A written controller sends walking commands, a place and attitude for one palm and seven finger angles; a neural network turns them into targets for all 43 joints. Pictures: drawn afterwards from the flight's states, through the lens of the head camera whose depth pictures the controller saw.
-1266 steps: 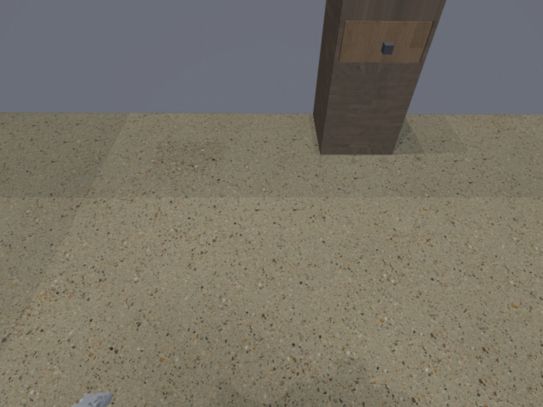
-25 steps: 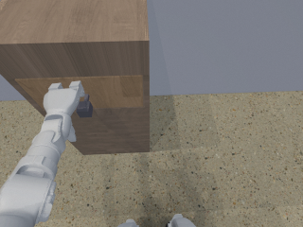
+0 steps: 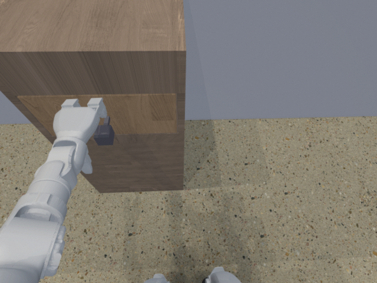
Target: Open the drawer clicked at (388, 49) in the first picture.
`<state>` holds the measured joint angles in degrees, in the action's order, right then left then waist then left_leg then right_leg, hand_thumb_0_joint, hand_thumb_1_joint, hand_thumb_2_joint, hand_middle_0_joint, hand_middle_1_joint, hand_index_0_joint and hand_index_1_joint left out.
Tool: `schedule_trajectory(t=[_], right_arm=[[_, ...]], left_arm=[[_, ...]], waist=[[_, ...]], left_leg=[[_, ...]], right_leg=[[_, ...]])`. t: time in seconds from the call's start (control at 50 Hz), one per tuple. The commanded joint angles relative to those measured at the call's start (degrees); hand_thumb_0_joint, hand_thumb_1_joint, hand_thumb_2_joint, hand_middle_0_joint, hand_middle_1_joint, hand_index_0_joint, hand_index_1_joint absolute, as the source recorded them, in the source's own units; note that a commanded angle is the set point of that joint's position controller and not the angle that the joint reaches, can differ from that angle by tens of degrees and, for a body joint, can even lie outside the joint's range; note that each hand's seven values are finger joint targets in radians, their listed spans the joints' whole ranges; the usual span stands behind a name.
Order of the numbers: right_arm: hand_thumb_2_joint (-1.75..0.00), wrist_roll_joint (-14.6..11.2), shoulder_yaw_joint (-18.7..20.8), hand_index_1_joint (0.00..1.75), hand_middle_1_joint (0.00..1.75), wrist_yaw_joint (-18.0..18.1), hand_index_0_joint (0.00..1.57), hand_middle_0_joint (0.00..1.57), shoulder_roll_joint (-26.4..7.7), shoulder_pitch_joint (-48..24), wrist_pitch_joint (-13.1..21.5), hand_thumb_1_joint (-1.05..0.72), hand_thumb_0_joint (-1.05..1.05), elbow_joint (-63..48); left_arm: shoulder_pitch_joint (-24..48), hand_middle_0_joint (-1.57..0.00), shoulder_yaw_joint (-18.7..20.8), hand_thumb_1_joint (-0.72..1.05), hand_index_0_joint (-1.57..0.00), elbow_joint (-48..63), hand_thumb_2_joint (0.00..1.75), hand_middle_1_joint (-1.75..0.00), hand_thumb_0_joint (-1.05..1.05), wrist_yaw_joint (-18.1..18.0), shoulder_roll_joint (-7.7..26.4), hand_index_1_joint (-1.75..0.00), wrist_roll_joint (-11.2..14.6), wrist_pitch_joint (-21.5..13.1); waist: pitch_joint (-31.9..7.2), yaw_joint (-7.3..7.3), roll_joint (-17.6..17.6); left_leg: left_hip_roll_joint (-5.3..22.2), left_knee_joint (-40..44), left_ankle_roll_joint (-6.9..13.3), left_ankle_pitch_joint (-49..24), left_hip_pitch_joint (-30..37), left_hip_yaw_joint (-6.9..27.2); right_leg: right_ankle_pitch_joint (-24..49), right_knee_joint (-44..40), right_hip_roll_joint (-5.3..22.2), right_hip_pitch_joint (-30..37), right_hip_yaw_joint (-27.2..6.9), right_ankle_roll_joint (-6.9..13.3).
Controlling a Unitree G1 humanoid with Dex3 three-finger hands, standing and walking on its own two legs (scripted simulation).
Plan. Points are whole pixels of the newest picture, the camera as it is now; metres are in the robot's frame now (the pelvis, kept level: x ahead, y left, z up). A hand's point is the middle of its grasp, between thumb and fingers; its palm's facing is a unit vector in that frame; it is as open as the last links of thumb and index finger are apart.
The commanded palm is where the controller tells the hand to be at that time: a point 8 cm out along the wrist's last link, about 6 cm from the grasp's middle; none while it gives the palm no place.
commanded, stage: re-aim the fingers above the handle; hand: left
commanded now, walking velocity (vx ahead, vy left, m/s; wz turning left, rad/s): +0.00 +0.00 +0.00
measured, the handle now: (105, 129) +0.51 +0.22 -0.07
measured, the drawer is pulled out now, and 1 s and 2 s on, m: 0.00 0.00 0.00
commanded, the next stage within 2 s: lower the fingers behind the handle in 0.34 s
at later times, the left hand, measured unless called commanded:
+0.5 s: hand (89, 131) +0.46 +0.23 +0.00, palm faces -0.06 -0.01 -1.00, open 13.8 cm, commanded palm +0.44 +0.23 +0.05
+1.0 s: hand (91, 141) +0.46 +0.24 -0.05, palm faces -0.08 -0.01 -1.00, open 13.8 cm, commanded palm +0.44 +0.23 +0.01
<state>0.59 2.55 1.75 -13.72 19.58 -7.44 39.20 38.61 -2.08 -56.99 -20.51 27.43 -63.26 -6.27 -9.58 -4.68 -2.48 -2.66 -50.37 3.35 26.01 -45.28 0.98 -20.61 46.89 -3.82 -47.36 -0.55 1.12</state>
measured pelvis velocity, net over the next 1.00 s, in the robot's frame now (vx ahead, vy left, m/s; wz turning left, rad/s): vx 0.00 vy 0.00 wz -0.01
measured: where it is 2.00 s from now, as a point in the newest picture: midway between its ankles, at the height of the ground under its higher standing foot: outside the picture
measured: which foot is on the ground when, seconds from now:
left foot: down 0.00-1.00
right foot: down 0.00-1.00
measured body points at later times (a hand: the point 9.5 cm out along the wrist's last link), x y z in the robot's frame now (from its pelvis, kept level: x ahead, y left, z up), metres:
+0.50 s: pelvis +0.00 +0.00 +0.00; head +0.11 +0.00 +0.43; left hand +0.45 +0.23 +0.05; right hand +0.02 -0.27 -0.13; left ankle -0.03 +0.08 -0.69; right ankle +0.01 -0.11 -0.69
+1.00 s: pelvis +0.00 +0.00 -0.02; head +0.12 +0.00 +0.41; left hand +0.45 +0.24 +0.01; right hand +0.03 -0.27 -0.15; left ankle -0.03 +0.08 -0.69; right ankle +0.01 -0.11 -0.69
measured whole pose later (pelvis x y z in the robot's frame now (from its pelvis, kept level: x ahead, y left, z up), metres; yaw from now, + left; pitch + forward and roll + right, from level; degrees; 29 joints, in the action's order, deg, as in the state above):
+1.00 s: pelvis +0.00 +0.00 -0.02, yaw -1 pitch +25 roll -2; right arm 2.0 2.5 0.1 -13.9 17.5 -6.8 40.6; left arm 41.2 -0.4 -62.0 -25.9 27.0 -64.1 -3.2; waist -10.9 -5.6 -3.2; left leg -2.3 -57.8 3.3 29.2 -53.9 0.9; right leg -23.3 53.7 -4.3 -55.9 -0.1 1.1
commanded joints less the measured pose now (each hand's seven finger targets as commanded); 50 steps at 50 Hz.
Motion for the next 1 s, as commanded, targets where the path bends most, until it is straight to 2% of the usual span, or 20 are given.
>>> schedule_trajectory(t=[0.0, 0.06, 0.16, 0.2, 0.26, 0.28, 0.34, 0.38, 0.4, 0.44, 0.5, 0.58, 0.62, 0.7, 0.72, 0.78, 0.8, 0.9, 0.96, 0.98], right_arm=[[-0.90, 0.8, 4.0, 0.30, 0.30, 0.4, 0.20, 0.20, -9.3, 6.0, 2.2, -0.90, 0.00, -2.2], [-0.90, 1.0, 3.8, 0.30, 0.30, -0.7, 0.20, 0.20, -9.6, 6.4, 2.1, -0.90, 0.00, -1.4], [-0.90, 0.9, 3.3, 0.30, 0.30, -1.1, 0.20, 0.20, -10.7, 6.7, 0.9, -0.90, 0.00, -2.5], [-0.90, 0.6, 3.1, 0.30, 0.30, -0.7, 0.20, 0.20, -10.4, 6.3, 0.5, -0.90, 0.00, -3.4], [-0.90, 0.6, 3.2, 0.30, 0.30, -0.1, 0.20, 0.20, -10.1, 6.0, 0.6, -0.90, 0.00, -3.9], [-0.90, 0.4, 3.1, 0.30, 0.30, 0.2, 0.20, 0.20, -10.2, 5.8, 0.6, -0.90, 0.00, -3.7], [-0.90, 0.3, 3.4, 0.30, 0.30, 0.5, 0.20, 0.20, -9.8, 5.9, 1.1, -0.90, 0.00, -3.5], [-0.90, 0.4, 3.2, 0.30, 0.30, 0.5, 0.20, 0.20, -9.9, 5.9, 1.2, -0.90, 0.00, -3.2], [-0.90, 0.4, 3.3, 0.30, 0.30, 0.4, 0.20, 0.20, -9.8, 5.9, 1.4, -0.90, 0.00, -3.0], [-0.90, 0.6, 3.4, 0.30, 0.30, 0.1, 0.20, 0.20, -9.8, 6.3, 1.7, -0.90, 0.00, -2.5], [-0.90, 0.6, 3.3, 0.30, 0.30, -0.1, 0.20, 0.20, -10.0, 6.7, 1.5, -0.90, 0.00, -2.1], [-0.90, 0.6, 3.5, 0.30, 0.30, -0.1, 0.20, 0.20, -10.1, 7.4, 1.8, -0.90, 0.00, -2.1], [-0.90, 1.0, 3.7, 0.30, 0.30, 0.0, 0.20, 0.20, -10.0, 7.4, 1.9, -0.90, 0.00, -2.1], [-0.90, 1.6, 3.9, 0.30, 0.30, -0.2, 0.20, 0.20, -9.9, 6.9, 1.9, -0.90, 0.00, -1.5], [-0.90, 1.8, 3.8, 0.30, 0.30, -0.3, 0.20, 0.20, -10.0, 6.5, 1.8, -0.90, 0.00, -1.5], [-0.90, 1.8, 3.7, 0.30, 0.30, -0.8, 0.20, 0.20, -10.1, 6.3, 1.6, -0.90, 0.00, -0.9], [-0.90, 1.8, 3.6, 0.30, 0.30, -1.0, 0.20, 0.20, -10.3, 6.2, 1.5, -0.90, 0.00, -1.0], [-0.90, 1.6, 3.6, 0.30, 0.30, -1.0, 0.20, 0.20, -10.5, 6.7, 1.3, -0.90, 0.00, -1.4], [-0.90, 1.5, 3.5, 0.30, 0.30, -0.6, 0.20, 0.20, -10.3, 7.2, 1.5, -0.90, 0.00, -1.2], [-0.90, 1.4, 3.5, 0.30, 0.30, -0.4, 0.20, 0.20, -10.4, 7.1, 1.6, -0.90, 0.00, -1.2]], left_arm=[[27.2, -0.30, 2.1, -0.50, -0.30, 11.8, 0.30, -1.20, 0.00, -4.8, 9.6, -1.20, -0.1, -2.9], [27.2, -0.30, 2.0, -0.50, -0.30, 6.5, 0.30, -1.20, 0.00, -6.4, 8.7, -1.20, 0.1, 0.3], [26.2, -0.30, 5.3, -0.50, -0.30, 5.0, 0.30, -1.20, 0.00, -5.8, 14.0, -1.20, 0.4, 5.1], [24.0, -0.30, 5.8, -0.50, -0.30, 6.2, 0.30, -1.20, 0.00, -4.7, 14.8, -1.20, 0.7, 5.1], [25.0, -0.30, 5.2, -0.50, -0.30, 9.1, 0.30, -1.20, 0.00, -3.3, 14.4, -1.20, 1.0, 3.1], [23.8, -0.30, 6.6, -0.50, -0.30, 9.2, 0.30, -1.20, 0.00, -3.3, 16.3, -1.20, 0.6, 2.4], [24.3, -0.30, 4.4, -0.50, -0.30, 9.3, 0.30, -1.20, 0.00, -3.3, 13.4, -1.20, 0.3, 0.7], [25.1, -0.30, 5.6, -0.50, -0.30, 9.3, 0.30, -1.20, 0.00, -4.0, 15.3, -1.20, -0.1, -0.1], [24.3, -0.30, 4.0, -0.50, -0.30, 7.8, 0.30, -1.20, 0.00, -4.1, 13.1, -1.20, 0.2, 0.1], [23.7, -0.30, 4.2, -0.50, -0.30, 6.9, 0.30, -1.20, 0.00, -4.7, 13.1, -1.20, 0.1, 0.2], [21.9, -0.30, 4.0, -0.50, -0.30, 3.5, 0.30, -1.20, 0.00, -4.4, 12.8, -1.20, 0.5, 1.1], [27.0, -0.30, 3.5, -0.50, -0.30, 6.8, 0.30, -1.20, 0.00, -4.3, 13.1, -1.20, 0.1, 0.0], [26.9, -0.30, 5.0, -0.50, -0.30, 8.6, 0.30, -1.20, 0.00, -4.4, 14.3, -1.20, 0.1, -1.2], [23.7, -0.30, 6.9, -0.50, -0.30, 10.8, 0.30, -1.20, 0.00, -6.0, 14.6, -1.20, -0.2, -2.9], [22.8, -0.30, 7.6, -0.50, -0.30, 10.7, 0.30, -1.20, 0.00, -6.8, 15.1, -1.20, -0.7, -2.8], [23.2, -0.30, 6.7, -0.50, -0.30, 7.0, 0.30, -1.20, 0.00, -8.9, 13.9, -1.20, -1.3, -0.7], [21.8, -0.30, 6.6, -0.50, -0.30, 5.6, 0.30, -1.20, 0.00, -9.3, 13.7, -1.20, -1.2, 0.5], [24.6, -0.30, 5.2, -0.50, -0.30, 5.7, 0.30, -1.20, 0.00, -8.8, 13.1, -1.20, -0.9, 3.3], [26.3, -0.30, 3.9, -0.50, -0.30, 5.9, 0.30, -1.20, 0.00, -6.9, 11.9, -1.20, 0.1, 2.5], [25.6, -0.30, 4.5, -0.50, -0.30, 6.1, 0.30, -1.20, 0.00, -6.5, 12.9, -1.20, 0.0, 1.8]], waist=[[-22.7, -2.12, -6.9], [-21.5, -2.50, -5.5], [-25.9, -0.79, -1.5], [-27.5, 0.01, -1.0], [-26.4, -0.72, 0.1], [-25.7, -0.36, 0.7], [-21.8, -1.44, 0.5], [-22.4, -1.29, -0.7], [-21.2, -1.49, -1.5], [-21.4, -1.28, -2.5], [-21.0, -1.51, -0.7], [-25.4, -2.48, -2.1], [-28.3, -2.10, -2.2], [-29.0, -0.71, -5.0], [-29.9, -0.32, -5.3], [-25.6, -1.51, -3.0], [-24.8, -1.02, -3.0], [-28.1, -1.78, -3.5], [-27.9, -3.19, -1.6], [-28.5, -2.83, -2.0]], left_leg=[[2.1, 2.1, -2.4, -27.5, 17.7, 2.4], [2.2, 1.9, -2.8, -28.7, 16.1, 2.6], [1.6, 2.6, -1.7, -28.5, 13.3, 1.0], [1.4, 2.9, -1.2, -29.5, 13.3, 0.3], [1.4, 3.3, -0.7, -28.9, 12.5, 0.1], [1.5, 3.4, -0.6, -27.7, 12.0, 0.1], [1.4, 3.6, -0.5, -24.8, 10.9, 0.0], [1.4, 3.5, -0.6, -24.3, 10.7, 0.3], [1.3, 3.3, -0.8, -23.5, 10.8, 0.3], [1.3, 3.0, -0.9, -23.9, 10.9, 0.1], [1.2, 2.1, -0.8, -23.6, 8.7, -0.2], [1.4, 0.7, -0.9, -25.7, 10.6, 0.6], [1.5, -0.5, -1.0, -27.9, 11.2, 0.7], [2.1, -2.0, -1.8, -33.8, 13.4, 1.5], [2.1, -2.4, -2.0, -34.4, 13.2, 1.5], [2.1, -2.8, -1.8, -31.1, 9.5, 1.4], [1.9, -2.6, -1.9, -29.8, 8.7, 1.2], [1.9, -2.7, -1.7, -29.9, 10.2, 1.1], [2.1, -3.0, -1.3, -28.9, 9.9, 1.5], [2.0, -3.2, -1.2, -28.4, 10.0, 1.4]], right_leg=[[13.2, -1.5, -0.2, 4.5, 1.8, 1.9], [13.4, -1.0, -0.5, 3.5, 2.6, 2.1], [18.6, -1.1, -0.3, 11.7, 1.7, 1.7], [21.5, -1.5, -0.1, 15.1, 1.0, 1.4], [22.7, -2.3, 0.1, 16.7, 0.4, 1.2], [22.0, -2.4, 0.2, 16.5, 0.1, 1.1], [19.0, -3.0, 0.2, 13.8, 0.3, 1.2], [17.8, -2.6, 0.2, 12.8, 0.2, 1.3], [16.7, -2.6, 0.1, 11.5, 0.5, 1.5], [16.7, -2.3, 0.1, 10.7, 0.6, 1.5], [17.8, -1.8, 0.1, 10.9, 0.4, 1.4], [18.8, -0.5, 0.1, 9.5, 0.4, 1.3], [20.7, 0.6, 0.1, 10.2, 0.3, 1.2], [21.4, 2.5, -0.1, 7.3, 1.0, 1.4], [21.3, 3.0, -0.2, 6.9, 1.1, 1.4], [19.4, 3.3, -0.3, 4.7, 1.6, 1.4], [18.8, 3.3, -0.3, 4.9, 1.6, 1.5], [20.1, 3.2, -0.2, 6.3, 1.4, 1.3], [20.0, 2.9, -0.1, 6.5, 1.3, 1.1], [19.6, 3.0, 0.0, 6.1, 1.0, 1.0]])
